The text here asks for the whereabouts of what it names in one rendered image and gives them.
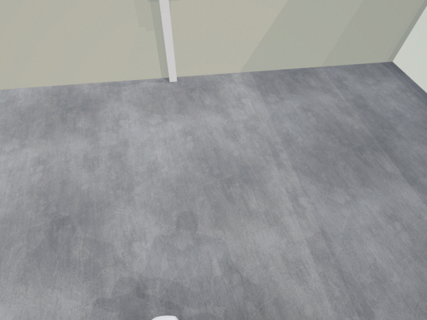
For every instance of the panel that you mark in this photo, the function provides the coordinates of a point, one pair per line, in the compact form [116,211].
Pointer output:
[168,39]

